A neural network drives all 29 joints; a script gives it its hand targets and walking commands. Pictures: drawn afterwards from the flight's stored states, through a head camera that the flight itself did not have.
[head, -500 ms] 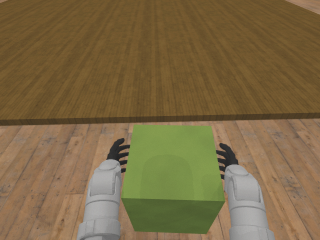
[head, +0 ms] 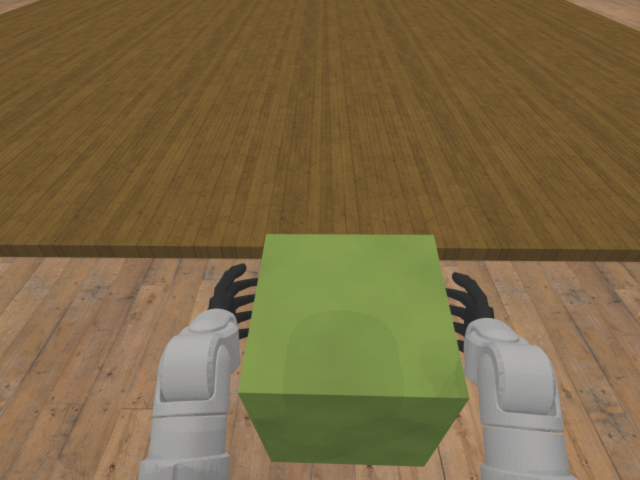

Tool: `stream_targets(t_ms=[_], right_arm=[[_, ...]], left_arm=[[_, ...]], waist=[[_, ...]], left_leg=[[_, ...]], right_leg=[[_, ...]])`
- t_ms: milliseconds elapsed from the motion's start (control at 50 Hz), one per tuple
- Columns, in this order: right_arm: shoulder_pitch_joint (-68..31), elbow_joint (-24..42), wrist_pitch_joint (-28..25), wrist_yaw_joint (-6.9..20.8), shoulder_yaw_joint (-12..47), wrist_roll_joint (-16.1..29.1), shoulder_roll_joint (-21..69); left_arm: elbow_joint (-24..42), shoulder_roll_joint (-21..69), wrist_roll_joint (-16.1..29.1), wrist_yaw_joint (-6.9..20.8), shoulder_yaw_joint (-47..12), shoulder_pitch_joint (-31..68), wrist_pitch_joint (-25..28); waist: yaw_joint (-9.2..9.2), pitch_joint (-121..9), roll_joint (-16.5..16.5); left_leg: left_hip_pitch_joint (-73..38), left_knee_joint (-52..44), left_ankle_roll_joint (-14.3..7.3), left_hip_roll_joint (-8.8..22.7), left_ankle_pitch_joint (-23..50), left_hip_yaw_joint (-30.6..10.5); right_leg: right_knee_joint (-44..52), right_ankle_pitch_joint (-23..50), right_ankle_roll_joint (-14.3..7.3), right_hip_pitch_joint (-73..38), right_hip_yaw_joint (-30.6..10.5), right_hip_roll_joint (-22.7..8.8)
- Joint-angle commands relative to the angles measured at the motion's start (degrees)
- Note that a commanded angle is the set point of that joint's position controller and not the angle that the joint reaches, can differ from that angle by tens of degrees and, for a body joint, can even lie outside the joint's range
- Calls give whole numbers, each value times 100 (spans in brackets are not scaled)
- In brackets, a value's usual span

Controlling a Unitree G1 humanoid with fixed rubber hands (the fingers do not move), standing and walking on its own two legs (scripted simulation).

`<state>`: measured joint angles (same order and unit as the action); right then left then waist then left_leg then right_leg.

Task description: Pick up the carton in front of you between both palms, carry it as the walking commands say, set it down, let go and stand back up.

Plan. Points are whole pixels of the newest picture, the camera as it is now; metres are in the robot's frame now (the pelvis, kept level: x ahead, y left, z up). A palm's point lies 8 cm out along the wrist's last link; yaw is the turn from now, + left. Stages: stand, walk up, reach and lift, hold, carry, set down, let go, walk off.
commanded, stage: carry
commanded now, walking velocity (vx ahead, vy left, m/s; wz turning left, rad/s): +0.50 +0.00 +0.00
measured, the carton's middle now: (348, 354) +0.29 -0.01 +0.02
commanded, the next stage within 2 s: none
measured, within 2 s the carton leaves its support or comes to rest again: neither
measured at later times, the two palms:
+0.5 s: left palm (257, 197) +0.53 +0.14 +0.10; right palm (435, 194) +0.56 -0.16 +0.10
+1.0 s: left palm (272, 114) +0.88 +0.16 +0.09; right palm (400, 118) +0.87 -0.14 +0.10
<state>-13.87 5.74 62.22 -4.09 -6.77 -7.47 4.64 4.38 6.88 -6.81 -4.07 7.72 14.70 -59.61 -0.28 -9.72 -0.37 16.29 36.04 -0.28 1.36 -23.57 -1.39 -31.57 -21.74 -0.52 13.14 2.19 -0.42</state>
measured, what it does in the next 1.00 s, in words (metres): walks ahead: right foot, then left foot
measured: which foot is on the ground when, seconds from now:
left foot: down 0.00-0.30, up 0.32-0.66, down 0.68-1.00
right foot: down 0.00-0.12, up 0.14-0.26, down 0.28-0.68, up 0.70-1.00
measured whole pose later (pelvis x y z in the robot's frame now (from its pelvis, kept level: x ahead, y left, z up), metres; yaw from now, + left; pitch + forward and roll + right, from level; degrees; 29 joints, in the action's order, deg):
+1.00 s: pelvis +0.61 +0.01 +0.02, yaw -1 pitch +2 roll -2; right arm -8.9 17.1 66.6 -6.2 -6.4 -5.0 7.6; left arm 17.2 7.8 -6.3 -4.2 7.0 9.9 -65.9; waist -0.7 -1.4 0.6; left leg 6.0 16.3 -5.0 0.2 -13.0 13.4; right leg -47.9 -8.6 -0.5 35.0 6.0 -6.5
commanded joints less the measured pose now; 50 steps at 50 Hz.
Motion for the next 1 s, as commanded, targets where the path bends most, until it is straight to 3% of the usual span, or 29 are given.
stream_targets(t_ms=[0, 20, 40, 60, 80, 120, 140, 200, 220, 240, 260, 300, 320, 360, 380, 460, 500, 520, 580, 600, 620, 640, 660, 680, 720, 760, 800, 880, 980], right_arm=[[-2877, 867, 505, 1249, 3884, 2614, 5354], [-3061, 822, 518, 1268, 3985, 2689, 5551], [-2806, 1106, 550, 1252, 3865, 2523, 5245], [-2864, 1110, 558, 1229, 3963, 2469, 5400], [-2902, 1259, 624, 1158, 3748, 2509, 5566], [-2537, 1602, 687, 1134, 4040, 2381, 5596], [-2692, 1649, 685, 1120, 4274, 2566, 5831], [-2852, 2387, 626, 1116, 4377, 2670, 5651], [-3063, 2500, 667, 1178, 4381, 2902, 5601], [-3315, 2905, 629, 1157, 4477, 2884, 5584], [-3133, 2588, 712, 1153, 4361, 2874, 5418], [-2469, 1899, 751, 1262, 4283, 2776, 5454], [-2535, 1783, 718, 1320, 4302, 2725, 5527], [-2296, 1655, 625, 1306, 4327, 2521, 5475], [-2276, 1645, 629, 1254, 4233, 2451, 5488], [-1892, 1147, 664, 1018, 3819, 2029, 5137], [-2037, 1388, 661, 922, 3964, 2009, 5200], [-2407, 1975, 606, 920, 4055, 2115, 5219], [-2382, 1685, 667, 959, 4210, 2134, 5431], [-2577, 1520, 684, 1029, 4237, 2244, 5619], [-2583, 1740, 651, 1127, 4405, 2342, 5527], [-2790, 1638, 637, 1161, 4363, 2452, 5409], [-2670, 1840, 605, 1199, 4502, 2592, 5626], [-2654, 1608, 543, 1229, 4295, 2694, 5692], [-2437, 1552, 507, 1327, 4661, 2877, 5971], [-2604, 1770, 397, 1355, 4385, 2731, 5841], [-2343, 1710, 368, 1349, 4359, 2615, 5816], [-1956, 1288, 487, 1460, 4251, 2629, 5489], [-2699, 1914, 492, 1395, 4286, 2512, 5163]], left_arm=[[774, 4946, 2199, 1125, -3946, 2388, -818], [1049, 4847, 2146, 1170, -3815, 2646, -877], [1262, 5090, 2298, 1242, -4061, 2787, -971], [1435, 5081, 2428, 1288, -4108, 3100, -1016], [1512, 5149, 2625, 1351, -4239, 3040, -1073], [1279, 5336, 2569, 1342, -3993, 2518, -1113], [1385, 5295, 2412, 1354, -3984, 2186, -1048], [1634, 5375, 2365, 1302, -4016, 1964, -903], [1740, 5135, 2272, 1264, -3835, 1703, -909], [2073, 5302, 2351, 1271, -3884, 1855, -871], [1748, 5177, 2352, 1243, -3915, 1759, -935], [1772, 5206, 2057, 1211, -3776, 1734, -943], [1920, 5209, 2135, 1245, -3959, 1996, -939], [1985, 5338, 2257, 1319, -4146, 2264, -945], [2126, 5336, 2417, 1339, -4120, 2429, -934], [1986, 4731, 2673, 1411, -4435, 2475, -1057], [1495, 4793, 2681, 1486, -4202, 2108, -1106], [1342, 4870, 2729, 1525, -4122, 1908, -1082], [1704, 4950, 2767, 1570, -4027, 2266, -1028], [1700, 4914, 2545, 1567, -4099, 2258, -998], [1524, 4959, 2480, 1537, -3957, 2174, -1018], [1425, 5092, 2373, 1534, -3942, 1966, -1014], [1855, 5141, 2530, 1560, -4087, 2213, -957], [1800, 5191, 2488, 1542, -4227, 2475, -935], [1789, 5217, 2295, 1425, -4041, 2237, -820], [1421, 5414, 2141, 1362, -4220, 1928, -712], [1562, 5621, 2156, 1351, -4363, 1854, -666], [1196, 5421, 2147, 1283, -4292, 1820, -675], [1758, 5274, 2337, 1324, -4381, 2390, -742]], waist=[[32, -852, -91], [-94, -889, 522], [-134, -994, 1954], [-135, -547, 1633], [-196, -530, 1645], [-177, -486, 663], [-215, -860, 824], [134, -1623, 275], [228, -1716, -782], [136, -1611, -2013], [191, -1715, -1745], [163, -1540, -245], [145, -1158, -114], [219, -1125, -471], [223, -929, -641], [359, -197, -4], [246, 40, -605], [216, -198, -1346], [24, -812, -1275], [-110, -1001, -1165], [-241, -1667, -494], [-137, -2190, 1057], [-116, -2422, 1252], [-156, -2103, 947], [-91, -1408, -42], [-81, -1299, 429], [-55, -1068, 953], [-66, -541, 759], [-66, -195, 890]], left_leg=[[-620, -1138, -188, -15, 769, 591], [-1692, -1227, -457, 579, 903, -245], [-2632, -1825, -814, 1432, 1772, -1544], [-3323, -1784, -1296, 2137, 3107, -2512], [-3400, -1694, -1402, 2033, 4049, -2504], [-3412, -1571, -1165, 1836, 4484, -1716], [-3810, -1360, -953, 1640, 4828, -1233], [-1349, 442, -162, 837, 5157, 873], [270, 1313, 134, 517, 3592, 1117], [2148, 2047, 334, -186, -127, 1283], [2863, 2705, 167, -181, -1006, 762], [2723, 2872, -59, 325, -549, 111], [2911, 2740, -48, 418, -120, 225], [2895, 1888, 84, 365, 336, 603], [2948, 1838, 19, 295, 531, 678], [2909, 547, 27, 64, 1260, 1239], [1898, -447, -2, -196, 1940, 1739], [1203, -282, -49, -183, 2230, 1834], [-565, -865, -109, -689, 2630, 2107], [-1462, -1020, -236, -507, 2478, 1786], [-2930, -923, -547, 297, 2694, 823], [-4108, -1262, -1561, 2094, 3574, -1976], [-4049, -1525, -1780, 2398, 3842, -2392], [-3896, -1668, -1888, 2450, 3538, -2618], [-2641, -2037, -888, 1759, 2731, -947], [-1939, -2271, -476, 1496, 2268, -375], [-1660, -2570, -703, 1556, 2185, 84], [-1977, -2395, -570, 1255, 3463, 754], [-1838, -2622, -627, 1270, 2368, 825]], right_leg=[[24, 2247, -427, -101, -942, -1175], [-721, 1670, -146, 916, -50, -629], [-1767, 313, 79, 2117, 558, -214], [-2145, -1087, 79, 3513, 514, -30], [-2137, -1303, 49, 3518, 204, -232], [-1280, -1134, -45, 3444, 317, -120], [-732, -728, 30, 3330, 595, -9], [1511, 1480, -175, -1095, 695, 147], [1395, 2401, -367, -2497, -474, -740], [1264, 5034, -585, -3686, -1900, -1818], [942, 5455, -1299, -4138, -2158, -2154], [1354, 3608, -1259, -3276, -2234, -2155], [1383, 3606, -1055, -3227, -1901, -2021], [1626, 3514, -838, -3063, -1035, -1685], [1625, 3993, -696, -2945, -1151, -1678], [1789, 4739, -691, -2864, -390, -1253], [1840, 5663, -395, -2204, 242, -1050], [1868, 5689, -352, -1893, 429, -1050], [382, 6873, -172, -1569, 1020, -753], [-628, 6181, -106, -998, 1016, -672], [-2036, 4676, 78, -160, 801, -470], [-4223, 1365, 241, 1673, 592, 191], [-5196, -417, 49, 1935, -3, 219], [-5348, -728, -66, 2586, -399, -65], [-3907, 330, -221, 2012, -474, -565], [-3171, 619, -208, 1546, -120, -510], [-2629, 856, -132, 1895, 176, -590], [-1717, 1422, 27, 2181, 519, -555], [-695, 1966, -58, 1880, 757, -584]])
